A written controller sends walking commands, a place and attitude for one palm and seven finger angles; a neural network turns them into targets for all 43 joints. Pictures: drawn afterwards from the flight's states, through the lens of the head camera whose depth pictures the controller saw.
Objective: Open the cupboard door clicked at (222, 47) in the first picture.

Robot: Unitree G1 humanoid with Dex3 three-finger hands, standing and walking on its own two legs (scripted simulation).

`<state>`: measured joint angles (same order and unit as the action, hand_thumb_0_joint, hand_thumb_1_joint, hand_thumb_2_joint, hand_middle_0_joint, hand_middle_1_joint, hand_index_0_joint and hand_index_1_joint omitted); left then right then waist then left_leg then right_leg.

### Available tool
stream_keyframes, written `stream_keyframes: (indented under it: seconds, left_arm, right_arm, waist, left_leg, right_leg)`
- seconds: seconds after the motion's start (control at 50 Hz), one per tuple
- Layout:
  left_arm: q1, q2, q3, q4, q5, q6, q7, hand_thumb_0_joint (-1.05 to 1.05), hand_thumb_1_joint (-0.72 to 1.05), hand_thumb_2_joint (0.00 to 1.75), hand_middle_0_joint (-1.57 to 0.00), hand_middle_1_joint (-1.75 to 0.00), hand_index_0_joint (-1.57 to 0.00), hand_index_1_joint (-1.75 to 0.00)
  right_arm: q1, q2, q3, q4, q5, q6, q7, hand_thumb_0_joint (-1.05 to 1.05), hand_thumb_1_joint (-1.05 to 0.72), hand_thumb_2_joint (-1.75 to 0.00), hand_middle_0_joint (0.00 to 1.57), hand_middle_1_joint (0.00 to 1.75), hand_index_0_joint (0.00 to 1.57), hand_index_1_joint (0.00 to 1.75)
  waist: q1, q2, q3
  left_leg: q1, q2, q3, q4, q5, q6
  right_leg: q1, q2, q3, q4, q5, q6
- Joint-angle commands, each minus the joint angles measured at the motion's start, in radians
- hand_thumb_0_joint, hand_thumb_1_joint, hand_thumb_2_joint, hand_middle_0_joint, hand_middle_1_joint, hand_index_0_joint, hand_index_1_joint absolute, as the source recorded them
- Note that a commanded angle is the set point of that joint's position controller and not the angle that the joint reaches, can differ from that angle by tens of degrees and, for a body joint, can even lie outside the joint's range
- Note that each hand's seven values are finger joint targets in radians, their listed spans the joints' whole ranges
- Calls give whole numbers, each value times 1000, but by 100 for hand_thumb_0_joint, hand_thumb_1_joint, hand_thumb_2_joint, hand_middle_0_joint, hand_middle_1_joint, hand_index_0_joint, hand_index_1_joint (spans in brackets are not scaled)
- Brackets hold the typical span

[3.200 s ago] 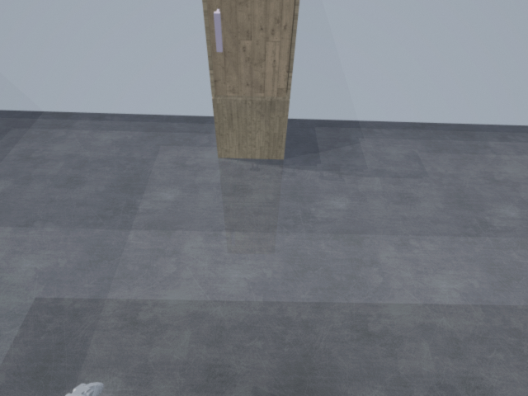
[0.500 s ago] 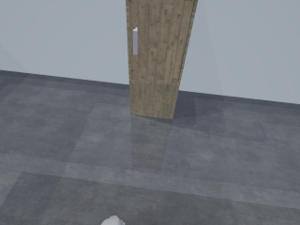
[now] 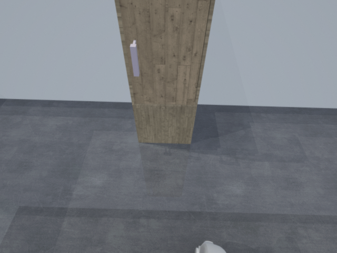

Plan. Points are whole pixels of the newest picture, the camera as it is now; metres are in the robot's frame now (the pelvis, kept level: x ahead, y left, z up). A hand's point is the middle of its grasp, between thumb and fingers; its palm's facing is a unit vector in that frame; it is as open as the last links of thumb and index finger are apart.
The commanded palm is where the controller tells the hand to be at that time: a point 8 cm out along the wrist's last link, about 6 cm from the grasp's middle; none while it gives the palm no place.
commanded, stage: take the last steps up to it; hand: left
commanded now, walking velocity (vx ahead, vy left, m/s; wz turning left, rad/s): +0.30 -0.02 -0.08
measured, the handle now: (135, 58) +0.89 +0.18 -0.04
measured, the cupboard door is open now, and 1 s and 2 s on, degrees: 0 0 0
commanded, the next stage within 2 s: come to a stop and stand still in 0.80 s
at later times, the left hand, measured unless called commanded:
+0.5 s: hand out of the picture +0.14 +0.17 -0.19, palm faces +0.08 -0.99 -0.12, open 7.3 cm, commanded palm none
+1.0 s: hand (133, 168) +0.41 +0.14 -0.16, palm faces +0.00 -0.97 -0.24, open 7.2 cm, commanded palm none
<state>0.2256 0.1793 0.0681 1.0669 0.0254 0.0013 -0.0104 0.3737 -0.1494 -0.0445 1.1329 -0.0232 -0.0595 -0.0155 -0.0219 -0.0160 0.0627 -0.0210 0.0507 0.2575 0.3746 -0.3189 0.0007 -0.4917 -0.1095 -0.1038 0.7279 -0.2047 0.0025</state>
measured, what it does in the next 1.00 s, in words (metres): walks ahead: right foot, then left foot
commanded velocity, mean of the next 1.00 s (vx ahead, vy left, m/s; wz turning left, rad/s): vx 0.18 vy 0.01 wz -0.03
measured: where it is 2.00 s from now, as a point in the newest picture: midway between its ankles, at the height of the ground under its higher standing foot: (172, 237)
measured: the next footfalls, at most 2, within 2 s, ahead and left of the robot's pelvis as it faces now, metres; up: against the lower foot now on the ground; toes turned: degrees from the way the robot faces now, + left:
right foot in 0.08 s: +0.16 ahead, -0.13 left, +0.00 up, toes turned -9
left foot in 0.48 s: +0.27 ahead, +0.12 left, +0.00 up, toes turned +9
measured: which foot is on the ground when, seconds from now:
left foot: down 0.00-0.08, up 0.10-0.46, down 0.48-0.90, up 0.92-1.00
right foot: up 0.00-0.06, down 0.08-0.48, up 0.50-0.86, down 0.88-1.00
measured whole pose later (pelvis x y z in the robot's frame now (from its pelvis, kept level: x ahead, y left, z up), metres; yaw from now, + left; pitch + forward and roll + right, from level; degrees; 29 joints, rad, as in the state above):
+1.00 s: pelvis +0.32 -0.04 -0.01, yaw -3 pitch -1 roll +1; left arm 0.18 0.13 0.06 1.04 0.01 -0.05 0.02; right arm 0.37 -0.13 -0.04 1.16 -0.01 0.00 -0.02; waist -0.03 0.05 0.06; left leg -0.29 0.07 0.08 0.94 -0.49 -0.01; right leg -0.31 -0.04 -0.16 0.57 -0.25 -0.06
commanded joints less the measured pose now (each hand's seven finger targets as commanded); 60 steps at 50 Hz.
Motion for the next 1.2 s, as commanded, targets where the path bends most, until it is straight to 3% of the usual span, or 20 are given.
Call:
stream_keyframes:
  seconds: [0.0, 0.02, 0.06, 0.08, 0.14, 0.2, 0.34, 0.42, 0.46, 0.48, 0.5, 0.58, 0.76, 0.82, 0.84, 0.86, 0.88, 0.9, 0.98, 1.18]
  left_arm:
    - [66, 38, 0, -38, 5, -31, -8, 0, 90, 90, -20, -30, -20, -30]
    - [180, 76, 9, -1, 8, -42, -5, 0, 90, 90, -20, -30, -20, -30]
    - [376, 252, 41, 45, -4, -60, 12, 0, 90, 90, -20, -30, -20, -30]
    - [335, 236, 40, 37, -14, -58, 22, 0, 90, 90, -20, -30, -20, -30]
    - [123, 118, 7, -22, -8, -62, 31, 0, 90, 90, -20, -30, -20, -30]
    - [70, 90, -1, -30, 2, -69, 33, 0, 90, 90, -20, -30, -20, -30]
    - [129, 127, 11, -3, 2, -67, 18, 0, 90, 90, -20, -30, -20, -30]
    - [112, 107, 13, -3, -5, -51, 13, 0, 90, 90, -20, -30, -20, -30]
    - [81, 13, -3, -52, -12, -47, 1, 0, 90, 90, -20, -30, -20, -30]
    - [30, 45, -2, -82, 2, -46, 4, 0, 90, 90, -20, -30, -20, -30]
    - [13, 39, -1, -77, 5, -47, 2, 0, 90, 90, -20, -30, -20, -30]
    - [87, 13, -4, -25, 3, -38, -11, 0, 90, 90, -20, -30, -20, -30]
    - [-19, -8, -10, -71, 0, -25, -2, 0, 90, 90, -20, -30, -20, -30]
    - [68, 13, -3, -42, 2, -37, 0, 0, 90, 90, -20, -30, -20, -30]
    - [145, 51, 5, -14, 4, -46, 5, 0, 90, 90, -20, -30, -20, -30]
    - [241, 132, 21, 15, 9, -59, 15, 0, 90, 90, -20, -30, -20, -30]
    - [303, 209, 30, 14, -3, -56, 22, 0, 90, 90, -20, -30, -20, -30]
    - [255, 187, 23, 6, -13, -57, 29, 0, 90, 90, -20, -30, -20, -30]
    - [12, 79, -5, -47, -1, -45, 55, 0, 90, 90, -20, -30, -20, -30]
    - [-17, 171, 29, -96, 6, 7, 61, 0, 90, 90, -20, -30, -20, -30]
  right_arm:
    - [33, -137, -23, -21, -5, -1, -6, 0, -90, -90, 20, 30, 20, 30]
    - [23, -129, -21, -18, 1, -3, -3, 0, -90, -90, 20, 30, 20, 30]
    - [45, -51, -2, -67, 16, -6, 9, 0, -90, -90, 20, 30, 20, 30]
    - [-13, -82, -11, -80, 17, 5, 5, 0, -90, -90, 20, 30, 20, 30]
    - [-64, -58, -15, -71, 0, 15, 13, 0, -90, -90, 20, 30, 20, 30]
    - [14, -18, -13, -47, -3, 39, 20, 0, -90, -90, 20, 30, 20, 30]
    - [-119, -31, -14, -117, 1, 22, 37, 0, -90, -90, 20, 30, 20, 30]
    - [-6, -74, -17, -86, 2, 2, 26, 0, -90, -90, 20, 30, 20, 30]
    - [181, -230, -50, -53, -17, 0, 8, 0, -90, -90, 20, 30, 20, 30]
    - [184, -242, -49, -56, -13, 10, 5, 0, -90, -90, 20, 30, 20, 30]
    - [133, -202, -39, -66, -12, 6, -2, 0, -90, -90, 20, 30, 20, 30]
    - [9, -103, -7, -92, 2, -23, -13, 0, -90, -90, 20, 30, 20, 30]
    - [64, -109, -23, -32, -5, -2, -8, 0, -90, -90, 20, 30, 20, 30]
    - [38, -103, -22, -25, -4, 8, -7, 0, -90, -90, 20, 30, 20, 30]
    - [39, -83, -18, -22, 3, 6, -4, 0, -90, -90, 20, 30, 20, 30]
    - [53, -38, -10, -32, 12, 2, 3, 0, -90, -90, 20, 30, 20, 30]
    - [54, -21, -2, -66, 16, 13, 7, 0, -90, -90, 20, 30, 20, 30]
    - [30, -46, -5, -59, 12, 27, 0, 0, -90, -90, 20, 30, 20, 30]
    - [34, 16, 9, -18, 20, 58, -14, 0, -90, -90, 20, 30, 20, 30]
    - [-124, -67, -24, -139, 16, 102, -6, 0, -90, -90, 20, 30, 20, 30]
  waist:
    - [50, 125, 20]
    - [110, 56, -33]
    - [144, -313, -180]
    - [144, -230, -172]
    - [57, -59, -26]
    - [-3, -86, 2]
    - [41, -104, 20]
    - [-23, 12, 12]
    - [-92, 376, 1]
    - [-90, 325, 25]
    - [-74, 265, 39]
    - [14, 116, 19]
    - [-7, 136, 48]
    - [42, 92, 5]
    - [78, 15, -34]
    - [110, -165, -103]
    - [109, -291, -124]
    - [100, -261, -128]
    - [7, -34, -63]
    - [36, -140, -97]
  left_leg:
    - [-114, 245, -103, 34, 395, 97]
    - [-164, 201, -62, 208, 403, 68]
    - [-541, 2, -61, 780, -268, -5]
    - [-583, 35, -182, 903, -270, 4]
    - [-552, 121, -233, 863, -41, -4]
    - [-436, 115, -191, 680, -10, -29]
    - [-388, 71, -142, 333, 26, -27]
    - [-73, 37, -106, 108, 60, -24]
    - [40, 357, -575, -181, -212, 112]
    - [-27, 403, -680, -234, -334, 165]
    - [-61, 388, -651, -246, -331, 172]
    - [-129, 265, -342, -218, 93, 134]
    - [-124, 248, -219, -146, 263, 157]
    - [-174, 206, -186, -13, 195, 110]
    - [-230, 158, -146, 114, 160, 77]
    - [-398, 69, -65, 340, -10, 32]
    - [-516, -9, -82, 586, -311, 10]
    - [-483, 21, -197, 680, -289, 12]
    - [-343, 52, -234, 539, -141, -27]
    - [-343, -12, -219, 397, -96, -50]
  right_leg:
    - [222, 68, -66, -146, 13, -31]
    - [385, 67, -50, -211, 42, -45]
    - [677, -329, 537, -414, 144, -221]
    - [611, -348, 567, -473, 56, -253]
    - [315, -245, 319, -514, -40, -189]
    - [169, -183, 169, -549, -35, -160]
    - [244, -169, 174, -549, -147, -166]
    - [102, -87, 103, -380, -242, -110]
    - [-117, 98, -73, 103, -329, -22]
    - [-160, 74, 15, 273, -368, -41]
    - [-196, 43, 50, 391, -305, -46]
    - [-102, -13, 70, 370, -82, -15]
    - [41, 18, -10, -25, -67, -2]
    - [245, 63, -51, -196, 21, -14]
    - [387, 41, -9, -258, 59, -26]
    - [563, -142, 219, -305, 103, -89]
    - [593, -313, 448, -443, 137, -182]
    - [477, -312, 457, -483, 171, -200]
    - [287, -220, 157, -394, 651, -182]
    - [352, -219, 133, -324, 680, -197]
